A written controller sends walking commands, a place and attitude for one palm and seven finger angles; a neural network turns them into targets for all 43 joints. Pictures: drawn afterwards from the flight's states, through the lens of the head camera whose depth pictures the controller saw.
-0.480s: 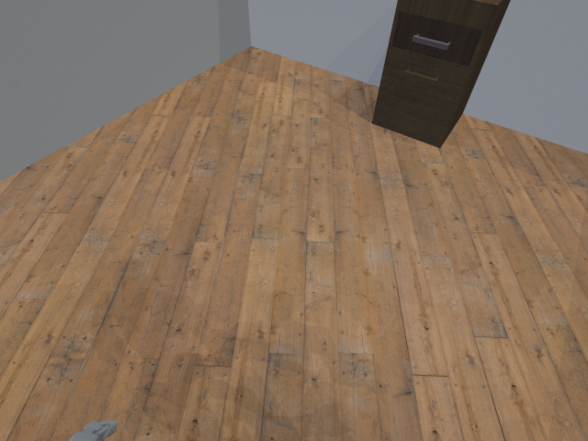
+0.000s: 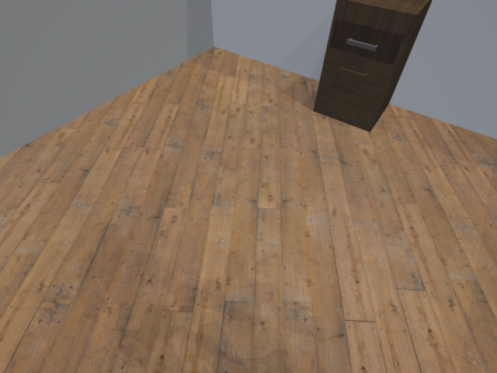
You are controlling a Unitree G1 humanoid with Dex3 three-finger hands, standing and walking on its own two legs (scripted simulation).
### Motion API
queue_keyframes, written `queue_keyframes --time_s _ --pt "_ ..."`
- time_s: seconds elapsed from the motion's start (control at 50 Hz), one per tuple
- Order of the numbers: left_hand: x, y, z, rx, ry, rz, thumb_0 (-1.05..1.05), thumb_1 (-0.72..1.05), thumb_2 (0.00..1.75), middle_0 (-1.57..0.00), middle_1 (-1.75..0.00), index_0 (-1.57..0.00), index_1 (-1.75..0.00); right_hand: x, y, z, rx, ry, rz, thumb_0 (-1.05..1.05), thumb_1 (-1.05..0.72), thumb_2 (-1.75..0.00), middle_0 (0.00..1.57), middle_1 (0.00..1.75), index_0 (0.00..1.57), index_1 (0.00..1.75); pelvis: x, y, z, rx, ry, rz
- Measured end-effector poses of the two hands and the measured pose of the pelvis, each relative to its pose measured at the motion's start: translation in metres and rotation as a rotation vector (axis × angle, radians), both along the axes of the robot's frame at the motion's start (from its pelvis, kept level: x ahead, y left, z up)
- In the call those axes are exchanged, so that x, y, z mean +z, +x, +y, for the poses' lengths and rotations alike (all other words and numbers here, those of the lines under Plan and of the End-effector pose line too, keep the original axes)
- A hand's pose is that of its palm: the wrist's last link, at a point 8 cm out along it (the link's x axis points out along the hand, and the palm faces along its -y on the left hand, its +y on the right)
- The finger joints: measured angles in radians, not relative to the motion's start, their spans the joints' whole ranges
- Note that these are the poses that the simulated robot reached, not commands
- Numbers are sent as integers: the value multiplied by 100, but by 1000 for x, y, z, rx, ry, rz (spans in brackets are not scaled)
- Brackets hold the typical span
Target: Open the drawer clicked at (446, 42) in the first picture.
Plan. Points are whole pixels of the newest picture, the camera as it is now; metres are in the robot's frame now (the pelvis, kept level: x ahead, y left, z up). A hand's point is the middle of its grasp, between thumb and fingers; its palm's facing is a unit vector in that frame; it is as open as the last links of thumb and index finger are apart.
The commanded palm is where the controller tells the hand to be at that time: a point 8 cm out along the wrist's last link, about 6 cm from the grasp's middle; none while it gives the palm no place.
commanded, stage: stand and wait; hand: left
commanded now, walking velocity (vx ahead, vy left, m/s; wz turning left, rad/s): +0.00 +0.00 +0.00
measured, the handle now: (362, 43) +1.88 -0.55 -0.22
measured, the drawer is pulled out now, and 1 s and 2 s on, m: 0.00 0.00 0.00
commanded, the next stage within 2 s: look at it before walking up in 0.42 s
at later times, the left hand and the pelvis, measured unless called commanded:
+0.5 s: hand out of the picture +0.06 +0.24 -0.15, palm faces -0.03 -0.94 -0.34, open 7.4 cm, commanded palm none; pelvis -0.02 -0.01 +0.00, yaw +0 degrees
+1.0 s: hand out of the picture +0.06 +0.24 -0.15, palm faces -0.03 -0.94 -0.34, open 7.4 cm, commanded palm none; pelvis -0.01 -0.01 +0.00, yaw +0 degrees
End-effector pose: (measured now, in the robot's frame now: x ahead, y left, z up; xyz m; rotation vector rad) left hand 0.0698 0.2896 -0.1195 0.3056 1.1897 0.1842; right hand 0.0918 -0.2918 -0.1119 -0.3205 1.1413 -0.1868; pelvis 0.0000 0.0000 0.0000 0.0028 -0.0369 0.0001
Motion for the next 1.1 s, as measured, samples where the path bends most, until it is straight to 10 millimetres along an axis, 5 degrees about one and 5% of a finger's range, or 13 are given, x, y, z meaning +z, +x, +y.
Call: queue_keyframes --time_s 0.34,1.1 --pt "4 -20 -2 0 16 28 1 91 90 -20 -30 -21 -30 -6 -42 -11 -31 7 78 1 -90 -90 20 30 20 30 2 -15 -7 -1 0 -4" --pt "5 -17 -10 -3 12 32 1 91 90 -20 -30 -21 -30 -4 -31 -15 -20 11 67 1 -90 -90 20 30 20 30 4 -12 -13 -3 1 5"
